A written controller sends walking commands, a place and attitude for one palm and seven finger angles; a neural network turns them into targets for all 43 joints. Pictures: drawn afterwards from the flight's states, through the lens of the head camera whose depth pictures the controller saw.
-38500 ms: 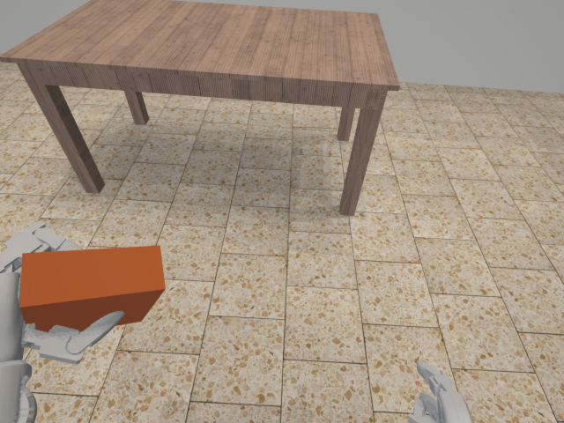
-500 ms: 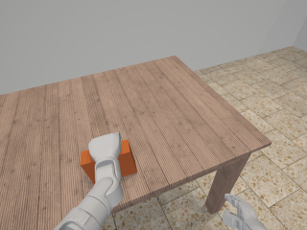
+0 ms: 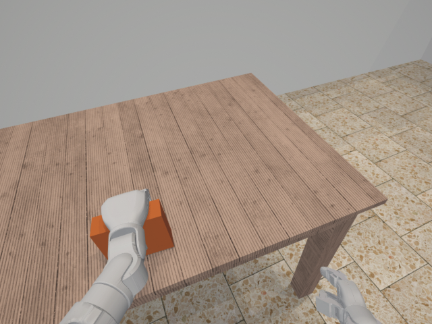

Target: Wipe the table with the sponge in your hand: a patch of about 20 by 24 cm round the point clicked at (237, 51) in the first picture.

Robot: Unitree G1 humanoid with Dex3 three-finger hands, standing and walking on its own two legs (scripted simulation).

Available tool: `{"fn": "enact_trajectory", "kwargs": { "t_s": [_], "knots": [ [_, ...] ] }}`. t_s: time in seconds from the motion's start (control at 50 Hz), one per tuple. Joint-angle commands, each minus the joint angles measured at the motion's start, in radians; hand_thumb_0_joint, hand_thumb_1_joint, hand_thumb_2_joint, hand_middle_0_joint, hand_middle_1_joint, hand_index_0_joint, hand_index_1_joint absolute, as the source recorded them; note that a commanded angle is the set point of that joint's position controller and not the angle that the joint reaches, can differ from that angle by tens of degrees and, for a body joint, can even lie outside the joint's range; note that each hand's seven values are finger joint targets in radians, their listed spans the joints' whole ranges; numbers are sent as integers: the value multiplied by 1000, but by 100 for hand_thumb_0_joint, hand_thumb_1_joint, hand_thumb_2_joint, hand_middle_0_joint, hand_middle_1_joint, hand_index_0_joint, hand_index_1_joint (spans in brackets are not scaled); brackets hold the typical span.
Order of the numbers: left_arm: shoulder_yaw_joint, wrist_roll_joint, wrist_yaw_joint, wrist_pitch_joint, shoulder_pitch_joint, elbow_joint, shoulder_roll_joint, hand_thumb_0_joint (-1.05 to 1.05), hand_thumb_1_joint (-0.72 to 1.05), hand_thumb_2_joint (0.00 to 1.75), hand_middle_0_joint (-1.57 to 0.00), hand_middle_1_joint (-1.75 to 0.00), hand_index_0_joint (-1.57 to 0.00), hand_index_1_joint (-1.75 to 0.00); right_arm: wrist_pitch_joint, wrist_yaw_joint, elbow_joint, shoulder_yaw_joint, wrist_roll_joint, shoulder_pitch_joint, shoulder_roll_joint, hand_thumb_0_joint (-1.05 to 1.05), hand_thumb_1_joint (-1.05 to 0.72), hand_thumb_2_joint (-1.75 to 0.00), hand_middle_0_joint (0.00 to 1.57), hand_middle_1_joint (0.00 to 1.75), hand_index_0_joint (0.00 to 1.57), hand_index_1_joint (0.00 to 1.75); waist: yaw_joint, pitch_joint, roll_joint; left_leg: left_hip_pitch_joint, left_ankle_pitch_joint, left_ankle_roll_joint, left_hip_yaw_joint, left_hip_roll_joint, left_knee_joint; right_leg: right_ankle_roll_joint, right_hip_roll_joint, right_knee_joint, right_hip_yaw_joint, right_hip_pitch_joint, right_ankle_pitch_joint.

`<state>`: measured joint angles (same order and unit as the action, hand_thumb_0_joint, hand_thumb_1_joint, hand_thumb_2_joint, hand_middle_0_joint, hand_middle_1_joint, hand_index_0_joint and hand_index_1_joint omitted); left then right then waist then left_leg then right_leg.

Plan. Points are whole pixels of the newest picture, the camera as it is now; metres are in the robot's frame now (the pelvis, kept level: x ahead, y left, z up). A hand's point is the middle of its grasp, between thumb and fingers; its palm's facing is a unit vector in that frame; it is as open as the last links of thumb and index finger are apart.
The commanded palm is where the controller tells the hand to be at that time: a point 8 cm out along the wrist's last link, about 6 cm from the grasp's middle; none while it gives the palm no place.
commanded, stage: wipe forward along the middle lane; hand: left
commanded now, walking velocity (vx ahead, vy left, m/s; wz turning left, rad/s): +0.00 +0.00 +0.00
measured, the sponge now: (137, 237) +0.30 +0.21 -0.03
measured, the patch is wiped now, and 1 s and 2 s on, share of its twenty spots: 1.00 1.00 1.00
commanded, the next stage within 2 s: slide back across to the first lane in 1.44 s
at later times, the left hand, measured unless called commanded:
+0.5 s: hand (132, 204) +0.36 +0.24 +0.01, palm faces -0.08 -0.03 -1.00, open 9.3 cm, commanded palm +0.34 +0.24 +0.04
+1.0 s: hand (127, 189) +0.40 +0.27 +0.01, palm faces -0.09 -0.03 -1.00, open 9.3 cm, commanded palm +0.38 +0.27 +0.04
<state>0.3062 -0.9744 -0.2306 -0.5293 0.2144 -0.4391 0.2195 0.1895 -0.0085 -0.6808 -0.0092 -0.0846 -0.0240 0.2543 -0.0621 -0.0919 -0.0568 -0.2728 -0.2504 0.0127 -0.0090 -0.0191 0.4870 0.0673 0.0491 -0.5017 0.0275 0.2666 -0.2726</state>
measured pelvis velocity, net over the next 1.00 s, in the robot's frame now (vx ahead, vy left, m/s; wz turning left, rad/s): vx -0.02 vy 0.01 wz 0.00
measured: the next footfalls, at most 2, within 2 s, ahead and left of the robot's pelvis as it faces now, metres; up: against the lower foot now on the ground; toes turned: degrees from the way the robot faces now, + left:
none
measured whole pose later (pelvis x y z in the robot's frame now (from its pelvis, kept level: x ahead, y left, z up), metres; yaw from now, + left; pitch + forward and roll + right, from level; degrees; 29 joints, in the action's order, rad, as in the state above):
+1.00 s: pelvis -0.02 +0.01 -0.01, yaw +0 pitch +12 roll -1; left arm 0.09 -1.00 -0.34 -0.29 0.72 -1.08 0.36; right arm 0.12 -0.02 -0.75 0.01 -0.07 -0.21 0.26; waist 0.05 -0.13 -0.04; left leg -0.58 -0.26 0.00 0.00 -0.03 0.64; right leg 0.05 0.06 -0.60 0.04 0.55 -0.26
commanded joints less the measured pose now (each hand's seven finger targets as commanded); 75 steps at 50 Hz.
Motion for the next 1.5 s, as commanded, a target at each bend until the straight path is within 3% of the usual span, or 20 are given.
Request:
{"fn": "enact_trajectory", "kwargs": {
  "t_s": [0.0,0.08,0.12,0.18,0.24,0.28,0.34,0.38,0.42,0.48,0.52,0.64,0.72,0.8,0.88,1.0,1.18,1.42,1.46,1.48],
  "knots": [
    [-86,-34,-32,42,328,59,130,0,10,130,-120,-160,-120,-160,-59,-19,144,36,4,151,105,0,-90,-90,20,30,20,30,21,-176,127,30,137,-60,4,59,-10,0,-23,71,-83,-47,267],
    [-128,-33,-54,66,354,-14,154,0,10,130,-120,-160,-120,-160,-70,-26,130,41,5,132,108,0,-90,-90,20,30,20,30,12,-200,137,-1,122,-57,9,58,-3,1,-21,68,-88,-36,249],
    [-106,-31,-64,70,373,-65,129,0,10,130,-120,-160,-120,-160,-73,-27,121,42,4,110,106,0,-90,-90,20,30,20,30,29,-185,161,-22,103,-59,-1,54,7,-10,-28,63,-72,-22,242],
    [-151,-34,-71,68,417,-125,185,0,10,130,-120,-160,-120,-160,-71,-31,109,41,5,101,113,0,-90,-90,20,30,20,30,25,-185,145,-52,86,-55,7,54,7,-7,-27,65,-85,-10,216],
    [-124,-36,-74,76,464,-192,171,0,10,130,-120,-160,-120,-160,-71,-35,104,40,5,71,114,0,-90,-90,20,30,20,30,46,-169,141,-80,49,-58,0,54,20,-16,-31,64,-76,23,159],
    [-185,-34,-78,86,474,-217,235,0,10,130,-120,-160,-120,-160,-71,-37,99,42,7,61,119,0,-90,-90,20,30,20,30,34,-198,137,-97,54,-56,7,54,23,-12,-29,62,-89,9,171],
    [-140,-38,-78,101,524,-303,204,0,10,130,-120,-160,-120,-160,-72,-41,95,39,6,36,118,0,-90,-90,20,30,20,30,65,-145,149,-137,-3,-58,1,51,34,-24,-33,68,-80,69,81],
    [-192,-34,-82,117,571,-327,266,0,10,130,-120,-160,-120,-160,-76,-43,87,41,8,20,124,0,-90,-90,20,30,20,30,59,-174,138,-149,-11,-57,9,47,35,-21,-30,67,-86,73,50],
    [-164,-39,-84,136,627,-367,255,0,10,130,-120,-160,-120,-160,-81,-46,83,39,6,-7,121,0,-90,-90,20,30,20,30,77,-173,130,-167,-37,-59,2,47,44,-28,-36,66,-79,90,8],
    [-212,-41,-92,159,646,-410,300,0,10,130,-120,-160,-120,-160,-84,-43,74,46,10,-31,126,0,-90,-90,20,30,20,30,64,-230,113,-175,-8,-58,7,43,53,-22,-32,50,-84,74,54],
    [-184,-40,-100,174,652,-424,268,0,10,130,-120,-160,-120,-160,-88,-38,76,48,11,-55,123,0,-90,-90,20,30,20,30,77,-244,111,-179,6,-61,0,42,66,-26,-34,38,-75,72,98],
    [-228,-45,-116,192,688,-488,340,0,10,130,-120,-160,-120,-160,-90,-33,57,51,13,-93,134,0,-90,-90,20,30,20,30,92,-239,129,-225,5,-64,-2,38,80,-32,-37,34,-87,70,127],
    [-217,-50,-121,196,697,-526,322,0,10,130,-120,-160,-120,-160,-94,-25,49,56,14,-113,134,0,-90,-90,20,30,20,30,96,-240,120,-225,7,-65,-3,37,82,-32,-33,32,-73,93,121],
    [-245,-52,-127,208,753,-544,377,0,10,130,-120,-160,-120,-160,-96,-25,37,57,15,-136,141,0,-90,-90,20,30,20,30,109,-263,120,-237,15,-67,0,35,89,-35,-32,23,-75,88,139],
    [-254,-53,-128,214,764,-570,376,0,10,130,-120,-160,-120,-160,-101,-19,38,58,17,-148,139,0,-90,-90,20,30,20,30,104,-272,110,-243,25,-65,2,33,89,-30,-28,16,-65,96,152],
    [-254,-67,-134,218,846,-616,415,0,10,130,-120,-160,-120,-160,-106,-21,25,57,19,-181,147,0,-90,-90,20,30,20,30,133,-271,105,-252,10,-68,6,30,101,-36,-23,10,-57,138,120],
    [-238,-83,-130,221,957,-675,405,0,10,130,-120,-160,-120,-160,-116,-13,8,59,25,-224,148,0,-90,-90,20,30,20,30,155,-303,38,-232,44,-65,20,18,117,-25,-9,-18,-31,210,123],
    [-234,-99,-134,216,1048,-753,424,0,10,130,-120,-160,-120,-160,-124,1,-17,66,36,-297,160,0,-90,-90,20,30,20,30,186,-329,30,-245,65,-66,35,9,156,-25,8,-49,-10,288,114],
    [-246,-103,-133,215,1100,-760,463,0,10,130,-120,-160,-120,-160,-129,-2,-22,64,37,-308,166,0,-90,-90,20,30,20,30,201,-330,41,-266,39,-69,34,7,159,-29,7,-45,-17,289,98],
    [-277,-100,-132,218,1106,-764,495,0,10,130,-120,-160,-120,-160,-132,-3,-23,65,39,-309,168,0,-90,-90,20,30,20,30,192,-346,36,-271,52,-69,39,7,161,-26,7,-50,-19,279,107]
  ]
}}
